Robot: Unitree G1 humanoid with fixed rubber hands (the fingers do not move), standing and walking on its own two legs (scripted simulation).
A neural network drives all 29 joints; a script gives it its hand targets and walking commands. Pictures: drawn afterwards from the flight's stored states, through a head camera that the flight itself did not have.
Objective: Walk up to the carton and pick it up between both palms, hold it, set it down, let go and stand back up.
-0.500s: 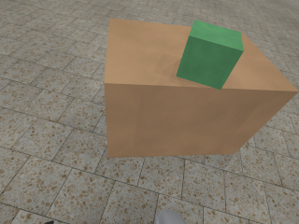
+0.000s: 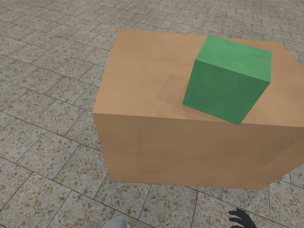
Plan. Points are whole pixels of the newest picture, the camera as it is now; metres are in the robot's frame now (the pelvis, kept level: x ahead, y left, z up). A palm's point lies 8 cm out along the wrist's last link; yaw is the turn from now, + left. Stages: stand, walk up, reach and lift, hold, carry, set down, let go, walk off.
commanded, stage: walk up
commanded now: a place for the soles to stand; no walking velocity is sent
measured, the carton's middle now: (223, 80) +0.63 -0.22 +0.05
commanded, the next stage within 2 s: none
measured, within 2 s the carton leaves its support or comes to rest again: neither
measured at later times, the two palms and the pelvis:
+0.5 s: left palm (119, 177) +0.29 +0.11 -0.10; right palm (300, 226) +0.20 -0.43 -0.11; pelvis +0.14 -0.14 -0.02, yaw -1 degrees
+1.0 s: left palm (138, 173) +0.30 +0.06 -0.09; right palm (287, 160) +0.38 -0.43 -0.06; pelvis +0.21 -0.20 +0.02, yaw +4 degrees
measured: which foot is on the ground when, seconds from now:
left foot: up 0.00-0.00, down 0.02-0.40, up 0.42-0.70, down 0.72-1.00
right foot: down 0.00-0.02, up 0.04-0.36, down 0.38-1.00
